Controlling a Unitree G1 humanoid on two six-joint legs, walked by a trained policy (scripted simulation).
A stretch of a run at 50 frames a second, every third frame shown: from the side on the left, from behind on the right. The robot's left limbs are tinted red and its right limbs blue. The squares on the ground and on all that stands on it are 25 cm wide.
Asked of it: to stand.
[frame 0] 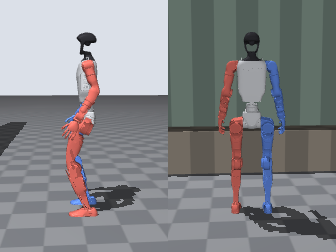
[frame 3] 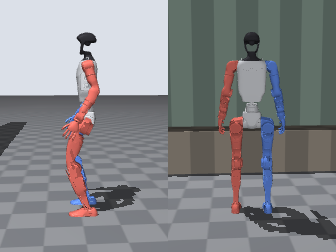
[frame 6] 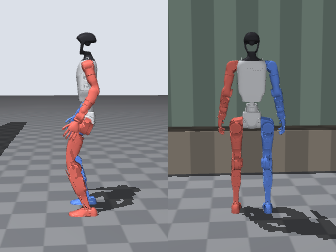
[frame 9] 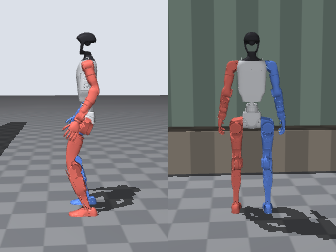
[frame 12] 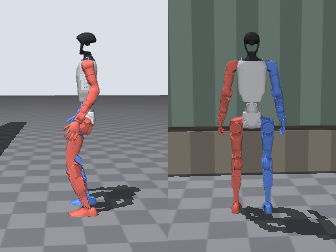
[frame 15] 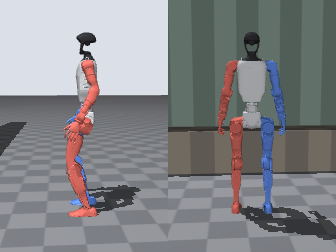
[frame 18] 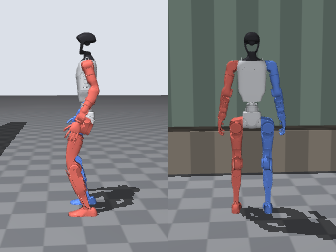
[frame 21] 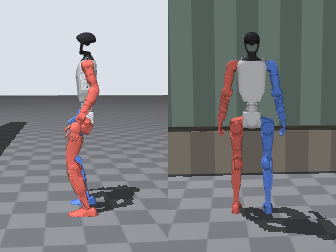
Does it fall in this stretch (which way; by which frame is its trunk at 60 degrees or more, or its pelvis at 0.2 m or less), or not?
no
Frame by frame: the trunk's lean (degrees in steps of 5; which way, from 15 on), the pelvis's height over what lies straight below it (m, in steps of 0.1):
0: 0, 0.8
3: 0, 0.8
6: 0, 0.8
9: 0, 0.8
12: 0, 0.8
15: 0, 0.8
18: 0, 0.8
21: 0, 0.8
